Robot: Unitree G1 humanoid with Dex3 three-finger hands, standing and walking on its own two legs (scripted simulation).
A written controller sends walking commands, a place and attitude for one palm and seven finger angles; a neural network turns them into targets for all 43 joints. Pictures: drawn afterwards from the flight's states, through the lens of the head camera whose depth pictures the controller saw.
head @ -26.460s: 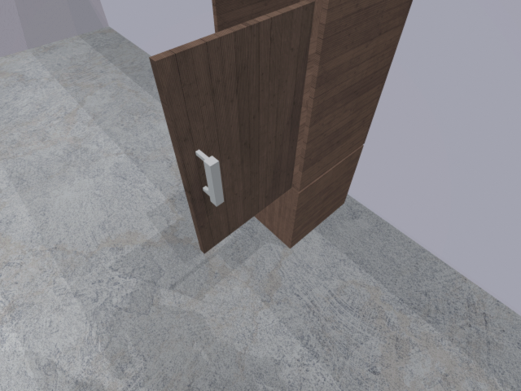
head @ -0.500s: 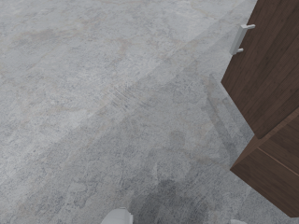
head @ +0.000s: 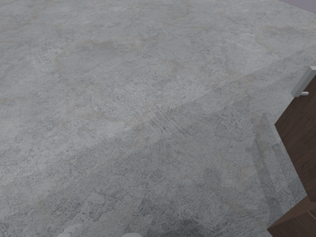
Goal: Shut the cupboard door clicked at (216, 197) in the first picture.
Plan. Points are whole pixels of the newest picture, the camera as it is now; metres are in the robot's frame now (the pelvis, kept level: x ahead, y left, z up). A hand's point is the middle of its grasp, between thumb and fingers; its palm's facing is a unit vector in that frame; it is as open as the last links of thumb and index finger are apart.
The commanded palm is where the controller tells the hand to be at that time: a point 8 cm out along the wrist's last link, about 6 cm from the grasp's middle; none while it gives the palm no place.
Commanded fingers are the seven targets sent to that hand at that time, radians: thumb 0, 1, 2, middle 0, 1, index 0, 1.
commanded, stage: walk to a spot facing it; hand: left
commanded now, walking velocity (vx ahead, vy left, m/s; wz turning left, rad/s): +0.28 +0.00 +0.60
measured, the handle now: (309, 82) +0.66 -0.55 -0.01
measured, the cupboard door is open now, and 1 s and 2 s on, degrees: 59 59 59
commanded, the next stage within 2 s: turn to face it in 1.26 s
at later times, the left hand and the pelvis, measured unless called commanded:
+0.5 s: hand out of the picture +0.08 +0.27 -0.18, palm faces +0.34 -0.92 -0.22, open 7.4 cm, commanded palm none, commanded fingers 0.00 0.90 0.90 -0.20 -0.30 -0.20 -0.30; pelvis +0.14 +0.07 +0.00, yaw +18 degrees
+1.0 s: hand (80, 155) +0.39 +0.30 -0.14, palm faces +0.46 -0.86 -0.20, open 7.4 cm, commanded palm none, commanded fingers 0.00 0.90 0.90 -0.20 -0.30 -0.20 -0.30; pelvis +0.38 +0.10 +0.01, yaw +30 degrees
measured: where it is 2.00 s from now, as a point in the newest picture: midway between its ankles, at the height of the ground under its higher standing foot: (131, 183)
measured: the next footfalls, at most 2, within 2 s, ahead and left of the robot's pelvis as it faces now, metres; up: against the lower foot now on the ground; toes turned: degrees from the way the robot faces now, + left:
left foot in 0.36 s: +0.19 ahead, +0.17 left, +0.00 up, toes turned +23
right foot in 0.88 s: +0.49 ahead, +0.04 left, +0.00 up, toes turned +20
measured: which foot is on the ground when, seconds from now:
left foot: up 0.00-0.34, down 0.36-0.88, up 0.90-1.00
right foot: down 0.00-0.36, up 0.38-0.86, down 0.88-1.00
